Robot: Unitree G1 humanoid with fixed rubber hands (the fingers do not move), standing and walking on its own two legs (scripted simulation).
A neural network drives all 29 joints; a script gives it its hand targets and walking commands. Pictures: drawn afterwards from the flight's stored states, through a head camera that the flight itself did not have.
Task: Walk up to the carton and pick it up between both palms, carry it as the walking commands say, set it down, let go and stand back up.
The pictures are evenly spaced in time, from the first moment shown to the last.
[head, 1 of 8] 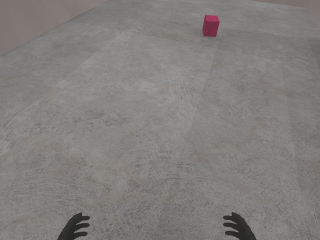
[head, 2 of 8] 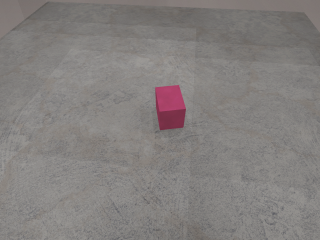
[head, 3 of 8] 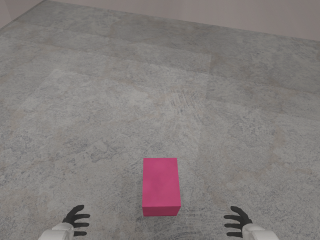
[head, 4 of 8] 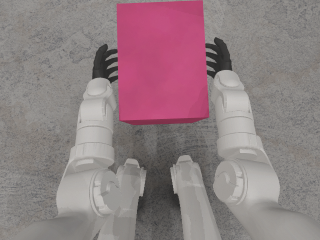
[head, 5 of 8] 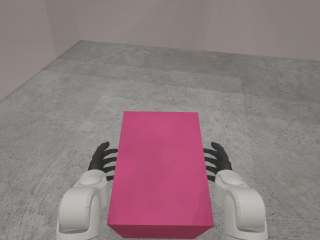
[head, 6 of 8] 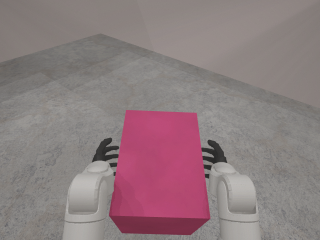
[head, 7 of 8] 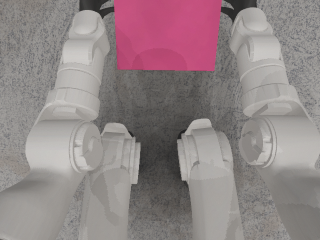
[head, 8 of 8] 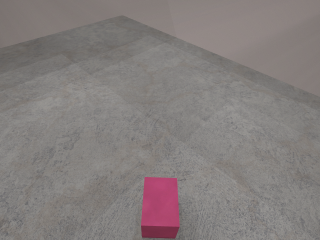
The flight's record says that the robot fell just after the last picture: no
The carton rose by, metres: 0.69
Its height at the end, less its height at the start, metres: +0.00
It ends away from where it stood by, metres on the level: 0.81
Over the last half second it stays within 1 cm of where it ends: yes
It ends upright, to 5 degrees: yes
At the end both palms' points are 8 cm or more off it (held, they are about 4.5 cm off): yes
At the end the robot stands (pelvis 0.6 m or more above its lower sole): yes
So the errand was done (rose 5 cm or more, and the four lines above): yes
